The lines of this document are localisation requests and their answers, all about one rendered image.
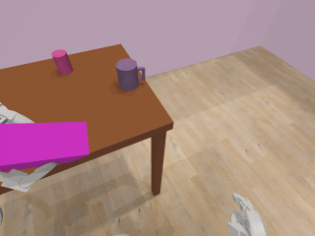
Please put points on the sponge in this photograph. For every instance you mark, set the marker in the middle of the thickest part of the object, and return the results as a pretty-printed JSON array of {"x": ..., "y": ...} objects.
[{"x": 31, "y": 145}]

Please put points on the table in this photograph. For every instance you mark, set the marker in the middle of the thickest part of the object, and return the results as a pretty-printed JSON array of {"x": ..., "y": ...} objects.
[{"x": 115, "y": 118}]

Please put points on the robot right hand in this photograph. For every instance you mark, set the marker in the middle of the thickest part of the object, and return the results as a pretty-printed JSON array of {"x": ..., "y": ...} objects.
[{"x": 249, "y": 224}]

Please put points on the robot left hand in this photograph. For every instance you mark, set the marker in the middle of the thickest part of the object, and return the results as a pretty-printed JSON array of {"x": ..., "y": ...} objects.
[{"x": 17, "y": 179}]

